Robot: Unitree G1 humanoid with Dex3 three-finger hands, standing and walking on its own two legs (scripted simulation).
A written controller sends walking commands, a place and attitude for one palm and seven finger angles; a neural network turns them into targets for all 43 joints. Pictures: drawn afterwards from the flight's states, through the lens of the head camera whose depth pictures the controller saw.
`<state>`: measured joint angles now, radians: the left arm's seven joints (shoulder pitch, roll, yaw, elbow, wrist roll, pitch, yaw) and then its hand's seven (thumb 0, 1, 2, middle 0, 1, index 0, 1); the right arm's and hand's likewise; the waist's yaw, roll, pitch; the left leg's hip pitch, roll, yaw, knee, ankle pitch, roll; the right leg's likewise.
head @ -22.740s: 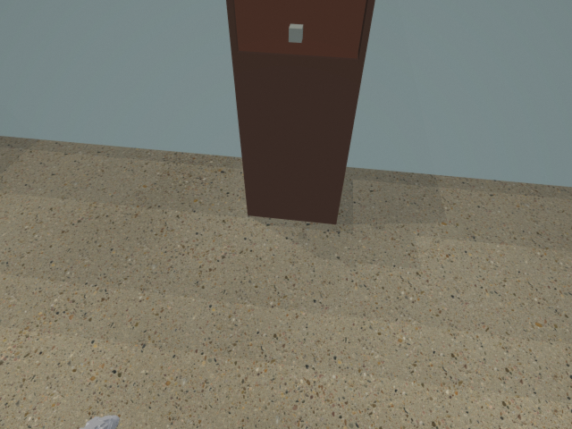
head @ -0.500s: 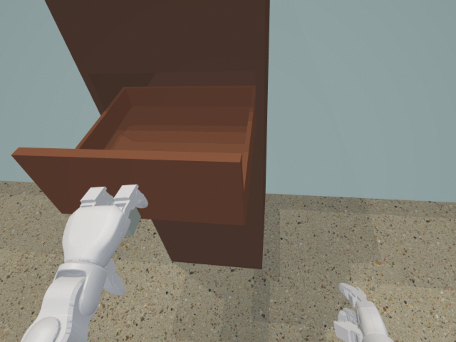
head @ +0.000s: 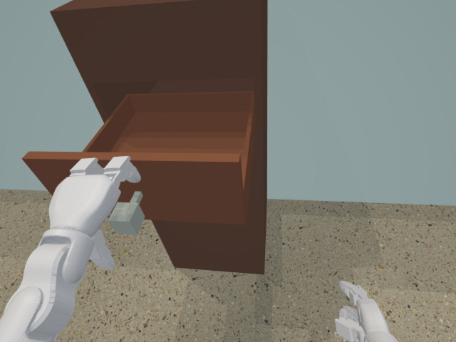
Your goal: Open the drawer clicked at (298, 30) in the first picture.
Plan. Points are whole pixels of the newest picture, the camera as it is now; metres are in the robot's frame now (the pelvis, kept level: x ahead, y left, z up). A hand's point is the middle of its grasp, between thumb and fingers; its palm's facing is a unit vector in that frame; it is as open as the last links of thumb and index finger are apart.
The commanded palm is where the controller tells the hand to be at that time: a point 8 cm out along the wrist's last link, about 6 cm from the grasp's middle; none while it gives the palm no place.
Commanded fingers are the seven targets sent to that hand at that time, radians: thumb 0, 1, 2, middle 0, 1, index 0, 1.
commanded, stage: lift the hand off the handle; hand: left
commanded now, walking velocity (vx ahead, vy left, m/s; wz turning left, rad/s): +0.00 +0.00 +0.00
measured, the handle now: (131, 209) +0.29 +0.23 +0.11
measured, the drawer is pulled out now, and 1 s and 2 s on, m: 0.28 0.28 0.28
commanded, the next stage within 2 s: draw the hand back to the body in 0.84 s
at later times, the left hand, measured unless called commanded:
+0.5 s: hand (90, 176) +0.26 +0.24 +0.21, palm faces +0.24 -0.01 -0.97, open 13.8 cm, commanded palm +0.21 +0.24 +0.27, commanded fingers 0.00 -0.50 0.30 -0.30 -1.20 -0.30 -1.20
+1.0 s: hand (77, 162) +0.26 +0.25 +0.24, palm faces +0.25 -0.03 -0.97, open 13.9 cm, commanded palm +0.20 +0.24 +0.30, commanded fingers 0.00 -0.50 0.30 -0.30 -1.20 -0.30 -1.20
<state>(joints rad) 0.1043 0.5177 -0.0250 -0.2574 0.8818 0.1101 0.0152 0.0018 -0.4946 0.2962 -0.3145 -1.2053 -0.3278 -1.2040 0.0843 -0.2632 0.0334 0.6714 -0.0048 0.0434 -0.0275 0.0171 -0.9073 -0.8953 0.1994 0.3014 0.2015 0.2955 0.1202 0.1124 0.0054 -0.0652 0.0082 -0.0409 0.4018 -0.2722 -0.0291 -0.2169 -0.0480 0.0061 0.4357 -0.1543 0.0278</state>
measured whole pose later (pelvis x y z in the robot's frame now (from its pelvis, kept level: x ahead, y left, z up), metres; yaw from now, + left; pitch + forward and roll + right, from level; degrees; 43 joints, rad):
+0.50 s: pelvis -0.01 +0.00 +0.00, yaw +1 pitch -4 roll +1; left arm -0.08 0.63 0.04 -0.27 0.77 0.11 -0.11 0.00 -0.50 0.30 -0.34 -1.22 -0.34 -1.21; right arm 0.08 -0.27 0.05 0.66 0.01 0.03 -0.02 0.02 -0.91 -0.90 0.20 0.30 0.20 0.30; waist 0.13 0.13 0.00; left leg -0.07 0.01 -0.05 0.39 -0.26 -0.03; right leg -0.21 -0.05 -0.01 0.42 -0.14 0.03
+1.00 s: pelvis -0.01 +0.00 +0.00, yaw +0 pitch -3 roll +1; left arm -0.13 0.68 0.11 -0.32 0.72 0.23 -0.23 0.00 -0.50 0.30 -0.31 -1.21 -0.32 -1.20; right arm 0.07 -0.29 0.06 0.61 0.04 0.07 0.02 0.02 -0.91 -0.90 0.20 0.30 0.20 0.30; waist 0.12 0.13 -0.02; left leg -0.13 0.01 -0.04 0.44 -0.27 -0.03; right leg -0.28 -0.05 0.01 0.47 -0.15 0.02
